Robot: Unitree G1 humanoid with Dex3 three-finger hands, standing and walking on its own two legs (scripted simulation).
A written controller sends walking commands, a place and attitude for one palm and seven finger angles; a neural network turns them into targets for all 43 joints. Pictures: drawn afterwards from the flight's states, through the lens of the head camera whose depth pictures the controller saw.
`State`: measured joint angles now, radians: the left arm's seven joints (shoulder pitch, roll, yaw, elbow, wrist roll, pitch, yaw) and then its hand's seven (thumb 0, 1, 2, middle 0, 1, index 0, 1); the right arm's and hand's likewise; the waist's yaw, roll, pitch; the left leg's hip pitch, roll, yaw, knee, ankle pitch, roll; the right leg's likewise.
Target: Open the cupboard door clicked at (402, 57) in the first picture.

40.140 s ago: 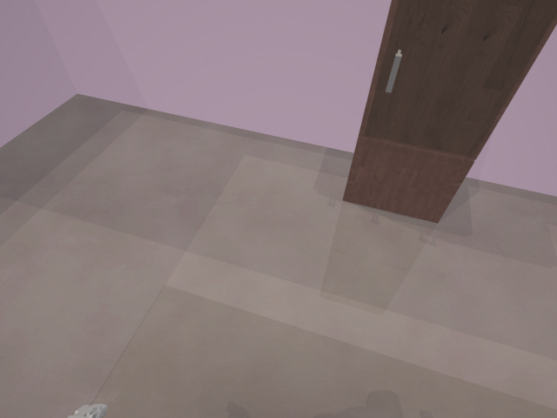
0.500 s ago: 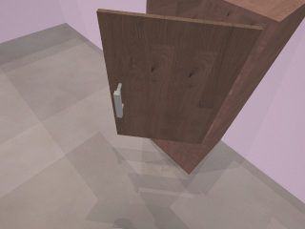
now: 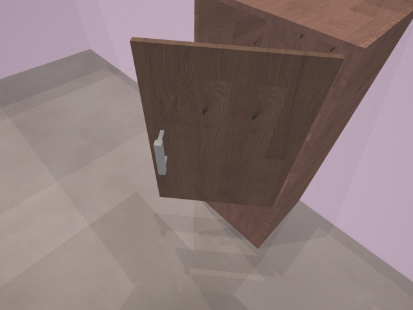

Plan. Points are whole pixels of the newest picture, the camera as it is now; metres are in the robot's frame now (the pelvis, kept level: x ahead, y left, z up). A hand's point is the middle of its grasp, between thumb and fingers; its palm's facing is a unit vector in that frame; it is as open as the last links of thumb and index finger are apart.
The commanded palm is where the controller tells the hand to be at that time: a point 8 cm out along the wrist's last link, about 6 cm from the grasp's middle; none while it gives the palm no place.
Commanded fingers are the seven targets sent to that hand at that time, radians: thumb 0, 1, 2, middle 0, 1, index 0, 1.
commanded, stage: come to a stop and stand still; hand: left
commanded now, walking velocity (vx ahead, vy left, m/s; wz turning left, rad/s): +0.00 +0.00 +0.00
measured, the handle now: (161, 152) +0.52 +0.16 -0.06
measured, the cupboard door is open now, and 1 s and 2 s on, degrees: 40 40 40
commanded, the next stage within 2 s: look again from close up in 0.06 s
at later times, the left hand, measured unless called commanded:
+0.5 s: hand out of the picture +0.01 +0.19 -0.18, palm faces +0.00 -0.97 -0.22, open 7.4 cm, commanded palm none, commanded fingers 0.00 0.90 0.90 -0.20 -0.30 -0.20 -0.30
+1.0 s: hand (115, 271) +0.19 +0.19 -0.03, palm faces +0.23 -0.97 -0.05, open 7.6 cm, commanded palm +0.11 +0.24 -0.07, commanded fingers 0.00 0.64 0.79 -0.22 -0.47 -0.22 -0.47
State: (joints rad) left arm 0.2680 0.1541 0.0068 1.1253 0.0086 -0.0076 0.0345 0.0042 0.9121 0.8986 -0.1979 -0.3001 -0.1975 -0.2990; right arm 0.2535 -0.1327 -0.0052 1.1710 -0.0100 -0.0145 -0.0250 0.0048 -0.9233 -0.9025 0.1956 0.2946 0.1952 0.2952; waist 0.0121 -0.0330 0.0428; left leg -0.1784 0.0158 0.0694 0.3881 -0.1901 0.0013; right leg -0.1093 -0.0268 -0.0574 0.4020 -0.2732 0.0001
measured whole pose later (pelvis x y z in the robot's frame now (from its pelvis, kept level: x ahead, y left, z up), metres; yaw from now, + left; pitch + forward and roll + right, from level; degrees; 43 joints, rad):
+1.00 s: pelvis -0.02 +0.00 -0.03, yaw +1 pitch +4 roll +0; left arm 0.35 0.15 0.10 0.24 -0.18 -0.27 0.00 0.01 0.84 0.87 -0.20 -0.35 -0.20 -0.34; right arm 0.25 -0.22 -0.02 0.78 0.02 -0.24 -0.04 0.01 -0.90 -0.90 0.20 0.29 0.20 0.30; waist -0.02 0.00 -0.06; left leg -0.47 0.02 0.05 0.68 -0.29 0.00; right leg -0.39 -0.04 -0.08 0.71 -0.39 0.00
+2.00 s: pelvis -0.05 +0.02 -0.10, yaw +0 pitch +16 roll -4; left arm 0.19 0.34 0.34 0.20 -0.35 -0.39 -0.43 0.00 -0.30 0.39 -0.29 -1.07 -0.28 -1.07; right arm 0.24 -0.26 0.00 0.55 0.03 -0.23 -0.05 0.01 -0.90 -0.90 0.20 0.30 0.20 0.30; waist -0.01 0.01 -0.14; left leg -0.99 0.05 0.01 1.18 -0.46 0.04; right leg -0.86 -0.02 -0.09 1.12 -0.53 0.01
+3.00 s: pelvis -0.04 +0.01 -0.09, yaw +0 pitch +17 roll -3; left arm 0.01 0.42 0.44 0.40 -0.38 -0.34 -0.54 -0.01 -0.50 0.30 -0.30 -1.20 -0.30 -1.20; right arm 0.26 -0.27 0.02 0.54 0.04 -0.19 -0.06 0.01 -0.90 -0.90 0.20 0.30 0.20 0.30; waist -0.01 0.03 -0.14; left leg -0.99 0.07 0.00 1.16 -0.47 0.02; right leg -0.87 -0.01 -0.09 1.11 -0.54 0.00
